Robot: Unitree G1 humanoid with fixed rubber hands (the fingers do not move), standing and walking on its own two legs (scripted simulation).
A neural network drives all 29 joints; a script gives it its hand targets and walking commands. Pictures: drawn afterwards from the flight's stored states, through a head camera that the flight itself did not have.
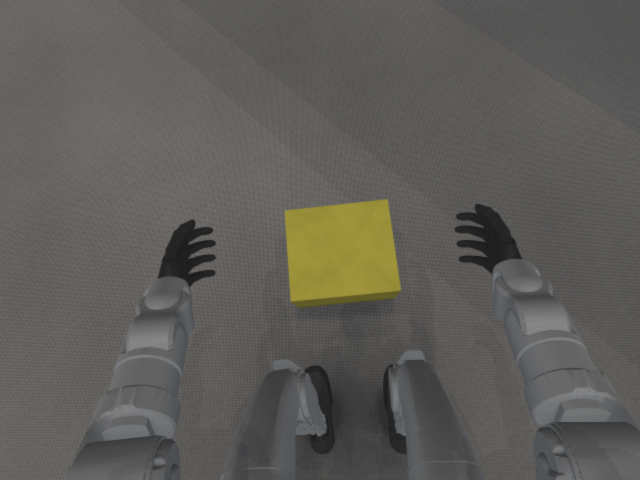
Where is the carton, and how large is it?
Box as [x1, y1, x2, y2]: [285, 199, 400, 307]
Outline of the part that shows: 387,199 285,210 290,299 293,303 299,307 393,298 400,290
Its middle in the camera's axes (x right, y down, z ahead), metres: +0.05 +0.05 +1.01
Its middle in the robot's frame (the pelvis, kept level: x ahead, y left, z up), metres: +0.49 +0.00 -0.60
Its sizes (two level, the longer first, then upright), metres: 0.260 0.229 0.160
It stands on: the floor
